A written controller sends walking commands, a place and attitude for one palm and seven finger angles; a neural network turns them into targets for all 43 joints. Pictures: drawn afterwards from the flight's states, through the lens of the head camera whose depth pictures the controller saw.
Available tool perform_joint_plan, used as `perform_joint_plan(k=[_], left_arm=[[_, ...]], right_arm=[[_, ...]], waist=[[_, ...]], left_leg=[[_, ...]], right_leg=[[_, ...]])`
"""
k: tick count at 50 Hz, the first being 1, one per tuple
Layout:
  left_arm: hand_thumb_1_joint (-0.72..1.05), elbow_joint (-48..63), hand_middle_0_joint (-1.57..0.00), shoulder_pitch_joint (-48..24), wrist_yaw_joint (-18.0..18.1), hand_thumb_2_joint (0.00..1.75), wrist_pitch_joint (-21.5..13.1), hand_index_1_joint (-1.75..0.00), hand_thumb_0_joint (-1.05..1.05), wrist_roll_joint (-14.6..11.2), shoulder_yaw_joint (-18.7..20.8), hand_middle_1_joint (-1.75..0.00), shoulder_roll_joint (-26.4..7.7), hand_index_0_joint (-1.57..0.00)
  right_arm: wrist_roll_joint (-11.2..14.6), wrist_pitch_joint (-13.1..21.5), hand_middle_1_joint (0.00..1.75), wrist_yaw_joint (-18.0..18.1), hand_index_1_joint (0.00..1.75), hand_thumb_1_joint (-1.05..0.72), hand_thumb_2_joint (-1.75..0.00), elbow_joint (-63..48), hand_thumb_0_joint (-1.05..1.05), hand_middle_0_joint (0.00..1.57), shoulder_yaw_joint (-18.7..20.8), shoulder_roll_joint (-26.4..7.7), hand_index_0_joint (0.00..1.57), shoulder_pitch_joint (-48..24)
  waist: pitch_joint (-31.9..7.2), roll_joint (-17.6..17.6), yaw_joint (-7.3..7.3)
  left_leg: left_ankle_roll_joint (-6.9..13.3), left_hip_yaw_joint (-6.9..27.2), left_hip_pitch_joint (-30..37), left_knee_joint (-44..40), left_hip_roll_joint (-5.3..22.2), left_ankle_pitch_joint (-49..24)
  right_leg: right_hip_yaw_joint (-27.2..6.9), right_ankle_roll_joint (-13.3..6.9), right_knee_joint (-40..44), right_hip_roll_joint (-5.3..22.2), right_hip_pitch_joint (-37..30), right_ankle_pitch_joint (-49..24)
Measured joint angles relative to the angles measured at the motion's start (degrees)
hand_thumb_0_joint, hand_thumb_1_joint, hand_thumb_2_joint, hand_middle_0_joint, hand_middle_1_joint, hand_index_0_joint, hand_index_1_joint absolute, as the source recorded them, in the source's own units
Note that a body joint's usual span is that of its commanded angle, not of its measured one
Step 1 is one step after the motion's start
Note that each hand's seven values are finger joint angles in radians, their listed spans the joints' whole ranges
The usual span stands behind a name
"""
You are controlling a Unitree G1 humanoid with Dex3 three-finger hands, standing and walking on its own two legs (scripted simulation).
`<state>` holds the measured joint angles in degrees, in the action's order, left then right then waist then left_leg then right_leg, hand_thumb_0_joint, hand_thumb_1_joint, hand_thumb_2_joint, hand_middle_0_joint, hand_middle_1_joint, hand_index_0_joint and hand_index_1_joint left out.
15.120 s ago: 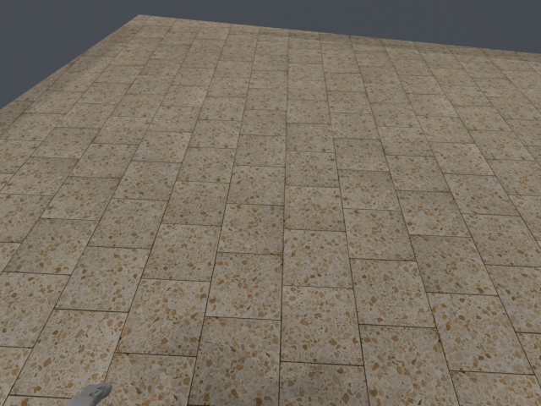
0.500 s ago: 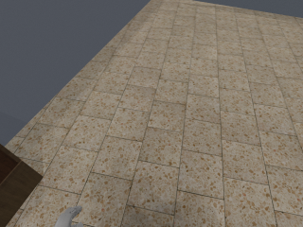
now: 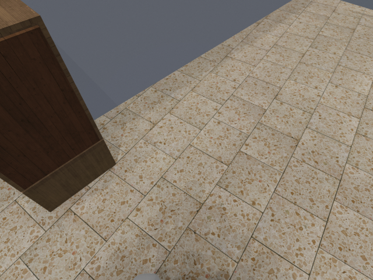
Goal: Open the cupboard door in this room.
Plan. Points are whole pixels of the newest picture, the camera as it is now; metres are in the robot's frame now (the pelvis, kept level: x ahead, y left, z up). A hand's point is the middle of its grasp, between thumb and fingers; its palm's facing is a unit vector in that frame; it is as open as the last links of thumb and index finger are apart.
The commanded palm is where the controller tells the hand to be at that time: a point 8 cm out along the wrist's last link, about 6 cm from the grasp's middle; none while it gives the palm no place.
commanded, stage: turn to face it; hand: left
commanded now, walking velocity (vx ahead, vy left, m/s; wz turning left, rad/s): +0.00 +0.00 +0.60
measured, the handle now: out of the picture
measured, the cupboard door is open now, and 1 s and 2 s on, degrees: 0 0 0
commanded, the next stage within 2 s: take the last steps up to it in 1.22 s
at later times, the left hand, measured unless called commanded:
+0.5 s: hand out of the picture +0.06 +0.26 -0.15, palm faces +0.27 -0.92 -0.28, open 7.4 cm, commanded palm none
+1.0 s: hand out of the picture -0.10 +0.17 -0.15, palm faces +0.57 -0.77 -0.28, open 7.4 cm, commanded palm none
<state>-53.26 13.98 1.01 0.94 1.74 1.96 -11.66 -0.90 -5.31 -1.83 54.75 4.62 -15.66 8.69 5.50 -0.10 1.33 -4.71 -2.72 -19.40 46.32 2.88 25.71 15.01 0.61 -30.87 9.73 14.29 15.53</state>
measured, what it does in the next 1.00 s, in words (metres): steps on the spot, turning left: left foot, then right foot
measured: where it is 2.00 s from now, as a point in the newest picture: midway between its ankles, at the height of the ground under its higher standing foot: outside the picture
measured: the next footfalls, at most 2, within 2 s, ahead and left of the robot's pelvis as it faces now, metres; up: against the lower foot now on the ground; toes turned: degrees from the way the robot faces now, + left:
left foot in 0.06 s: +0.01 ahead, +0.14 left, +0.00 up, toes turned +8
right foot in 0.60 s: +0.06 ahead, -0.10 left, +0.00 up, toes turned +20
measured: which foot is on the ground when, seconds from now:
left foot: up 0.00-0.04, down 0.06-0.60, up 0.62-1.00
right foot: down 0.00-0.06, up 0.08-0.58, down 0.60-1.00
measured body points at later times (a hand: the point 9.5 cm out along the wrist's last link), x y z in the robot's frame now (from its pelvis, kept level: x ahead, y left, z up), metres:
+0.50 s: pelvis -0.02 +0.02 +0.00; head +0.02 +0.03 +0.45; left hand +0.04 +0.31 -0.13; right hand +0.10 -0.21 -0.14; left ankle -0.03 +0.13 -0.74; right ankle +0.01 -0.13 -0.69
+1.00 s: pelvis -0.03 -0.03 +0.00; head +0.02 -0.02 +0.45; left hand -0.13 +0.21 -0.13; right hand +0.18 -0.21 -0.15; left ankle -0.14 +0.10 -0.68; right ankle +0.02 -0.11 -0.74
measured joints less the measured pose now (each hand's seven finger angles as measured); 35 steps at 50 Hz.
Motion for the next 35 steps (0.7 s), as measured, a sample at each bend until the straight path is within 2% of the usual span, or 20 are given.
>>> perform_joint_plan(k=[2, 3, 4, 5, 7, 10, 14, 18, 22, 27, 29, 30, 31, 33, 35], left_arm=[[0.90, -0.47, -0.21, 0.33, -0.08, 0.90, 0.32, -0.30, 0.01, -0.10, 0.48, -0.30, -1.07, -0.20], [0.90, -0.56, -0.21, 0.72, -0.14, 0.90, 0.57, -0.30, 0.01, -0.31, 0.72, -0.30, -1.63, -0.20], [0.90, -0.88, -0.21, 0.64, -0.20, 0.90, 1.01, -0.30, 0.01, -0.58, 1.13, -0.30, -2.61, -0.20], [0.90, -1.29, -0.21, 0.34, -0.12, 0.90, 1.75, -0.30, 0.01, -0.64, 1.47, -0.30, -3.53, -0.20], [0.91, -1.92, -0.20, -0.16, 0.10, 0.90, 3.15, -0.30, 0.01, -0.55, 1.95, -0.30, -4.64, -0.20], [0.91, -2.21, -0.20, -1.52, -0.12, 0.90, 3.64, -0.29, 0.01, -0.68, 2.29, -0.30, -4.98, -0.20], [0.91, -0.82, -0.20, -3.42, -0.46, 0.90, 2.70, -0.29, 0.01, -0.69, 2.20, -0.30, -4.82, -0.19], [0.91, 0.36, -0.20, -5.35, -0.21, 0.90, 2.39, -0.29, 0.01, -0.75, 2.01, -0.30, -4.49, -0.19], [0.91, 1.43, -0.20, -7.55, 0.03, 0.90, 2.39, -0.29, 0.01, -0.99, 1.69, -0.30, -3.72, -0.19], [0.91, 3.07, -0.20, -9.92, 0.15, 0.90, 1.68, -0.29, 0.01, -1.53, 0.87, -0.30, -2.02, -0.20], [0.91, 3.83, -0.20, -10.08, 0.12, 0.90, 0.96, -0.30, 0.01, -1.73, 0.47, -0.30, -1.35, -0.20], [0.91, 4.15, -0.20, -9.89, 0.15, 0.90, 0.39, -0.30, 0.01, -1.65, 0.29, -0.30, -1.03, -0.20], [0.91, 4.13, -0.20, -9.81, 0.30, 0.90, -0.08, -0.30, 0.01, -1.39, 0.11, -0.30, -0.40, -0.20], [0.91, 4.19, -0.20, -8.90, 0.42, 0.90, -0.38, -0.30, 0.01, -1.10, -0.54, -0.30, 0.53, -0.20], [0.91, 3.87, -0.20, -7.57, 0.54, 0.90, -0.22, -0.30, 0.01, -1.06, -0.75, -0.30, 1.31, -0.20]], right_arm=[[0.16, 0.94, 0.30, 0.04, 0.30, -0.91, -0.90, -0.94, 0.01, 0.19, -0.39, 0.32, 0.20, -1.05], [0.17, 1.57, 0.30, -0.04, 0.30, -0.91, -0.90, -1.56, 0.01, 0.19, -0.58, 0.27, 0.20, -1.30], [0.06, 2.23, 0.30, 0.04, 0.30, -0.91, -0.90, -1.76, 0.01, 0.19, -0.59, 0.87, 0.20, -1.88], [0.05, 2.67, 0.30, 0.07, 0.30, -0.91, -0.90, -2.06, 0.01, 0.19, -0.82, 1.51, 0.20, -2.30], [-0.05, 3.28, 0.30, 0.24, 0.30, -0.91, -0.90, -2.58, 0.01, 0.20, -1.44, 2.36, 0.20, -2.42], [-0.25, 3.46, 0.30, 1.01, 0.30, -0.91, -0.90, -2.88, 0.01, 0.20, -1.86, 2.82, 0.20, -1.85], [-0.28, 3.42, 0.30, 1.23, 0.30, -0.91, -0.90, -2.55, 0.01, 0.20, -2.15, 3.02, 0.20, -0.88], [-0.37, 3.39, 0.30, 1.18, 0.30, -0.90, -0.90, -2.40, 0.01, 0.20, -2.12, 3.49, 0.20, 0.68], [-0.62, 3.13, 0.30, 1.11, 0.30, -0.90, -0.90, -2.13, 0.01, 0.20, -1.83, 3.69, 0.20, 2.45], [-0.80, 2.36, 0.30, 1.18, 0.30, -0.90, -0.90, -1.47, 0.01, 0.20, -1.07, 3.06, 0.20, 4.40], [-0.63, 1.95, 0.30, 1.17, 0.30, -0.90, -0.90, -1.17, 0.01, 0.20, -0.64, 2.61, 0.20, 5.19], [-0.39, 1.81, 0.30, 1.11, 0.30, -0.90, -0.90, -1.01, 0.01, 0.20, -0.39, 2.29, 0.20, 5.57], [-0.20, 1.57, 0.30, 1.11, 0.30, -0.90, -0.90, -0.60, 0.01, 0.20, -0.04, 1.80, 0.20, 5.37], [-0.30, 0.93, 0.30, 1.08, 0.30, -0.91, -0.90, -0.21, 0.01, 0.20, 0.51, 1.07, 0.20, 5.32], [-0.51, 0.44, 0.30, 0.76, 0.30, -0.91, -0.90, 0.06, 0.01, 0.20, 0.99, 0.38, 0.20, 5.39]], waist=[[0.08, -0.80, 0.29], [-0.22, -0.95, 0.31], [-0.03, -2.29, 0.36], [0.24, -3.46, 0.63], [0.08, -3.99, 0.91], [-0.44, -2.92, 0.37], [-0.77, -2.05, 0.04], [-1.11, -1.74, -0.89], [-1.08, -0.92, -2.33], [-0.71, 1.13, -4.09], [-0.96, 1.96, -4.34], [-1.17, 2.40, -4.20], [-0.74, 3.42, -4.12], [-0.47, 4.00, -4.37], [-0.66, 3.97, -4.34]], left_leg=[[0.63, -1.43, 3.18, -7.93, -0.46, -3.13], [1.47, -1.83, 5.18, -12.79, -0.63, -6.45], [3.29, -2.00, 5.20, -13.35, -1.64, -6.67], [4.70, -1.90, 4.80, -12.40, -2.42, -6.37], [6.16, -1.15, 4.85, -12.23, -2.64, -6.33], [6.72, 1.03, 5.87, -15.24, -2.83, -8.43], [7.24, 3.29, 6.93, -19.05, -4.04, -11.24], [7.38, 5.39, 6.79, -20.41, -5.46, -12.63], [6.96, 7.94, 5.57, -20.17, -6.47, -13.31], [5.40, 11.60, 3.04, -18.43, -7.40, -13.66], [4.41, 13.03, 1.59, -16.82, -8.00, -13.31], [3.81, 13.59, 0.60, -15.24, -8.30, -12.72], [3.39, 13.59, -0.64, -11.83, -8.06, -8.93], [2.77, 10.98, -4.36, -0.62, -8.21, -1.17], [2.19, 8.14, -7.47, 10.24, -7.51, -0.29]], right_leg=[[1.24, 1.00, -2.33, 1.26, 0.97, 0.87], [1.83, 1.64, -4.41, 1.87, 1.83, 1.77], [0.55, 2.32, -7.81, 2.74, 3.30, 3.60], [-2.24, 2.91, -12.34, 2.44, 5.10, 7.92], [-6.45, 3.58, -21.78, 0.17, 8.65, 12.99], [-9.77, 4.21, -30.71, -2.40, 12.22, 10.89], [-12.84, 5.02, -33.42, -3.60, 14.12, 6.80], [-14.65, 5.59, -31.06, -4.27, 13.53, 6.18], [-15.47, 5.52, -25.27, -5.52, 11.37, 8.31], [-15.79, 4.55, -13.50, -7.92, 6.65, 9.45], [-15.36, 4.09, -5.06, -8.65, 3.06, 5.12], [-14.89, 3.10, -0.99, -8.72, 1.36, 2.51], [-14.14, 1.34, -0.96, -9.14, 1.17, 1.69], [-12.68, -1.29, -1.58, -8.36, 0.62, 1.92], [-11.47, -2.17, -0.40, -7.17, -0.76, 1.76]])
